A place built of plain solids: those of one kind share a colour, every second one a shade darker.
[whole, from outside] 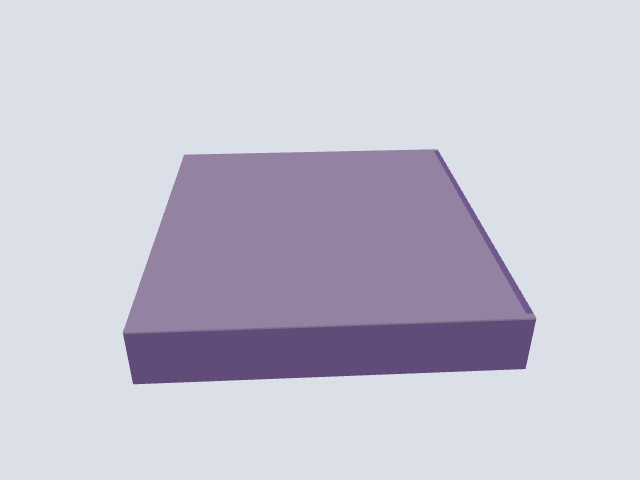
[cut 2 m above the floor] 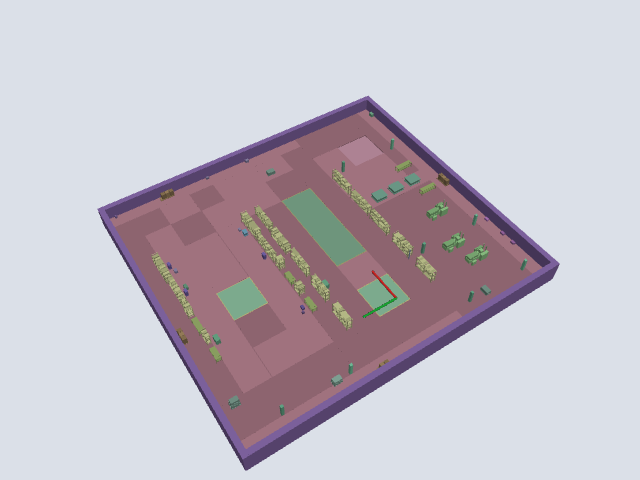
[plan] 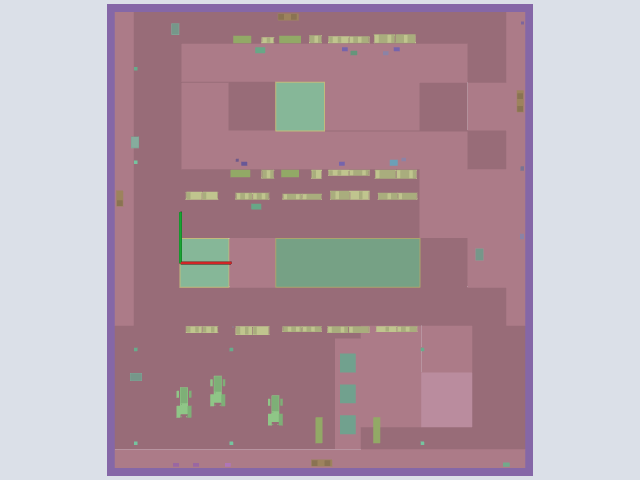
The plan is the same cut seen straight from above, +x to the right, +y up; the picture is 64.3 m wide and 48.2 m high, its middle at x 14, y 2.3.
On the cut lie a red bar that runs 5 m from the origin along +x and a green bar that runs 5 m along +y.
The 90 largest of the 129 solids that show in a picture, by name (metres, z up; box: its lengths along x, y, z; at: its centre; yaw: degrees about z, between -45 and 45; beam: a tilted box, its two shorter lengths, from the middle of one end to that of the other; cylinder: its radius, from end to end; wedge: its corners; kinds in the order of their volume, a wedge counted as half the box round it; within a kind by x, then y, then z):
{
 "floor_1": {"box": [1.9, 31.5, 1.4], "at": [-5.65, 9.45, -0.7]},
 "floor_2": {"box": [4.6, 0.1, 1.4], "at": [-2.4, -2.45, -0.7]},
 "floor_3": {"box": [4.6, 4.8, 1.4], "at": [-2.4, 0.0, -0.7]},
 "floor_4": {"box": [4.6, 0.1, 1.4], "at": [-2.4, 2.45, -0.7]},
 "floor_5": {"box": [4.8, 15.8, 1.4], "at": [-2.3, 17.3, -0.7]},
 "floor_6": {"box": [4.7, 4.8, 1.4], "at": [2.45, 15.7, -0.7]},
 "floor_7": {"box": [22.1, 12.4, 1.4], "at": [4.45, -12.5, -0.7]},
 "floor_8": {"box": [9.4, 0.1, 1.4], "at": [4.8, 13.25, -0.7]},
 "floor_9": {"box": [9.4, 0.1, 1.4], "at": [4.8, 18.15, -0.7]},
 "floor_10": {"box": [4.7, 4.8, 1.4], "at": [7.15, 15.7, -0.7]},
 "floor_11": {"box": [4.6, 0.1, 1.4], "at": [7.2, -2.45, -0.7]},
 "floor_12": {"box": [4.6, 4.8, 1.4], "at": [7.2, 0.0, -0.7]},
 "floor_13": {"box": [4.6, 0.1, 1.4], "at": [7.2, 2.45, -0.7]},
 "floor_14": {"box": [28.7, 3.8, 1.4], "at": [9.65, 4.4, -0.7]},
 "floor_15": {"box": [28.7, 3.1, 1.4], "at": [9.65, 7.85, -0.7]},
 "floor_16": {"box": [23.9, 3.8, 1.4], "at": [12.05, 11.3, -0.7]},
 "floor_17": {"box": [41.2, 1.9, 1.4], "at": [14.0, -19.65, -0.7]},
 "floor_18": {"box": [37.4, 3.8, 1.4], "at": [14.0, -4.4, -0.7]},
 "floor_19": {"box": [28.7, 3.8, 1.4], "at": [14.45, 20.1, -0.7]},
 "floor_20": {"box": [32.6, 3.2, 1.4], "at": [16.4, 23.6, -0.7]},
 "floor_21": {"box": [2.6, 11.1, 1.4], "at": [16.8, -13.15, -0.7]},
 "floor_22": {"box": [2.6, 1.3, 1.4], "at": [16.8, -6.95, -0.7]},
 "floor_23": {"box": [9.5, 4.8, 1.4], "at": [19.25, 15.7, -0.7]},
 "floor_24": {"box": [6.08, 10.21, 1.4], "at": [21.14, -11.4, -0.7]},
 "floor_25": {"box": [14.3, 0.1, 1.4], "at": [21.65, 13.25, -0.7]},
 "floor_26": {"box": [14.3, 0.1, 1.4], "at": [21.65, 18.15, -0.7]},
 "floor_27": {"box": [16.5, 2.19, 1.4], "at": [26.35, -17.61, -0.7]},
 "floor_28": {"box": [4.8, 10.7, 1.4], "at": [26.4, 7.85, -0.7]},
 "floor_29": {"box": [4.8, 4.8, 1.4], "at": [26.4, 15.7, -0.7]},
 "floor_30": {"box": [4.7, 0.1, 1.4], "at": [26.45, -2.45, -0.7]},
 "floor_31": {"box": [4.7, 4.8, 1.4], "at": [26.45, 0.0, -0.7]},
 "floor_32": {"box": [4.7, 0.1, 1.4], "at": [26.45, 2.45, -0.7]},
 "floor_33": {"box": [5.1, 4.71, 1.4], "at": [26.73, -8.65, -0.7]},
 "floor_34": {"box": [3.9, 4.8, 1.4], "at": [30.75, 0.0, -0.7]},
 "floor_35": {"box": [3.9, 3.9, 1.4], "at": [30.75, 4.35, -0.7]},
 "floor_36": {"box": [3.9, 3.1, 1.4], "at": [30.75, 7.85, -0.7]},
 "floor_37": {"box": [3.9, 3.9, 1.4], "at": [30.75, 11.35, -0.7]},
 "floor_38": {"box": [3.9, 4.8, 1.4], "at": [30.75, 15.7, -0.7]},
 "floor_39": {"box": [3.9, 3.9, 1.4], "at": [30.75, 20.05, -0.7]},
 "floor_40": {"box": [5.32, 10.21, 1.4], "at": [31.94, -11.4, -0.7]},
 "floor_41": {"box": [1.9, 31.5, 1.4], "at": [33.65, 9.45, -0.7]},
 "wall_1": {"box": [0.8, 45.8, 7.0], "at": [-7.0, 2.3, 2.1]},
 "wall_2": {"box": [42.8, 0.8, 7.0], "at": [14.0, -21.0, 2.1]},
 "wall_3": {"box": [42.8, 0.8, 7.0], "at": [14.0, 25.6, 2.1]},
 "wall_4": {"box": [0.8, 45.8, 7.0], "at": [35.0, 2.3, 2.1]},
 "ceil_hall_1": {"box": [42.8, 47.4, 0.2], "at": [14.0, 2.3, 5.5]},
 "floor_pit_1": {"box": [4.8, 4.8, 1.4], "at": [2.4, 0.0, -0.7]},
 "floor_pit_2": {"box": [4.8, 4.8, 1.4], "at": [12.0, 15.7, -0.7]},
 "floor_pit_3": {"box": [14.4, 4.8, 1.4], "at": [16.8, 0.0, -0.7]},
 "floor_washbay_1": {"box": [5.1, 5.5, 1.3], "at": [26.73, -13.76, -0.75]},
 "floor_band_1": {"box": [4.9, 0.1, 1.4], "at": [2.35, 2.45, -0.7]},
 "floor_band_2": {"box": [5.0, 0.1, 1.4], "at": [2.4, -2.45, -0.7]},
 "floor_band_3": {"box": [0.1, 4.9, 1.4], "at": [4.85, 0.05, -0.7]},
 "floor_band_4": {"box": [0.1, 4.8, 1.4], "at": [9.55, 0.0, -0.7]},
 "floor_band_5": {"box": [0.1, 4.8, 1.4], "at": [9.55, 15.7, -0.7]},
 "floor_band_6": {"box": [4.9, 0.1, 1.4], "at": [11.95, 18.15, -0.7]},
 "floor_band_7": {"box": [5.0, 0.1, 1.4], "at": [12.0, 13.25, -0.7]},
 "floor_band_8": {"box": [0.1, 4.9, 1.4], "at": [14.45, 15.75, -0.7]},
 "floor_band_9": {"box": [14.5, 0.1, 1.4], "at": [16.75, 2.45, -0.7]},
 "floor_band_10": {"box": [14.6, 0.1, 1.4], "at": [16.8, -2.45, -0.7]},
 "floor_band_11": {"box": [0.1, 4.9, 1.4], "at": [24.05, 0.05, -0.7]},
 "vehicle_1": {"box": [0.4, 1.2, 1.2], "at": [-0.21, -14.95, 0.6]},
 "vehicle_2": {"box": [0.8, 2.7, 0.55], "at": [0.34, -13.85, 0.62]},
 "vehicle_3": {"box": [0.7, 1.55, 0.4], "at": [0.34, -13.32, 1.1]},
 "vehicle_4": {"box": [0.4, 1.2, 1.2], "at": [0.89, -14.95, 0.6]},
 "vehicle_5": {"box": [0.4, 1.2, 1.2], "at": [3.18, -13.79, 0.6]},
 "vehicle_6": {"box": [0.8, 2.7, 0.55], "at": [3.73, -12.69, 0.62]},
 "vehicle_7": {"box": [0.7, 1.55, 0.4], "at": [3.73, -12.16, 1.1]},
 "vehicle_8": {"box": [0.4, 1.2, 1.2], "at": [4.28, -13.79, 0.6]},
 "vehicle_9": {"box": [0.4, 1.2, 1.2], "at": [8.97, -15.74, 0.6]},
 "vehicle_10": {"box": [0.8, 2.7, 0.55], "at": [9.52, -14.64, 0.62]},
 "vehicle_11": {"box": [0.7, 1.55, 0.4], "at": [9.52, -14.11, 1.1]},
 "vehicle_12": {"box": [0.4, 1.2, 1.2], "at": [10.07, -15.74, 0.6]},
 "wall_column_1": {"box": [0.36, 0.36, 5.4], "at": [-4.5, -18.1, 2.7]},
 "wall_column_2": {"box": [0.36, 0.36, 5.4], "at": [-4.5, -8.7, 2.7]},
 "wall_column_3": {"box": [0.36, 0.36, 5.4], "at": [-4.5, 10.1, 2.7]},
 "wall_column_4": {"box": [0.36, 0.36, 5.4], "at": [-4.5, 19.5, 2.7]},
 "wall_column_5": {"box": [0.36, 0.36, 5.4], "at": [5.1, -18.1, 2.7]},
 "wall_column_6": {"box": [0.36, 0.36, 5.4], "at": [5.1, -8.7, 2.7]},
 "pallet_1": {"box": [0.7, 1.1, 0.38], "at": [-4.58, 12.11, 0.62]},
 "pallet_2": {"box": [1.16, 0.76, 0.39], "at": [-4.48, -11.46, 0.34]},
 "pallet_3": {"box": [0.64, 1.04, 0.38], "at": [-0.53, 23.48, 1.08]},
 "pallet_4": {"box": [0.76, 1.16, 0.43], "at": [30.02, 0.84, 0.35]},
 "trolley_1": {"box": [1.0, 0.6, 0.82], "at": [7.6, 5.65, 0.51]},
 "trolley_2": {"box": [1.0, 0.6, 0.82], "at": [8.0, 21.35, 0.51]},
 "lifttable_1": {"box": [1.6, 1.9, 0.07], "at": [16.8, -16.25, 0.58]},
 "lifttable_2": {"box": [1.6, 1.9, 0.07], "at": [16.8, -13.15, 0.58]},
 "lifttable_3": {"box": [1.6, 1.9, 0.07], "at": [16.8, -10.05, 0.58]},
 "drums_1": {"box": [0.58, 0.58, 0.88], "at": [10.1, 24.7, 0.56]},
 "drums_2": {"box": [0.7, 2.2, 0.12], "at": [34.1, 16.23, 0.06]}
}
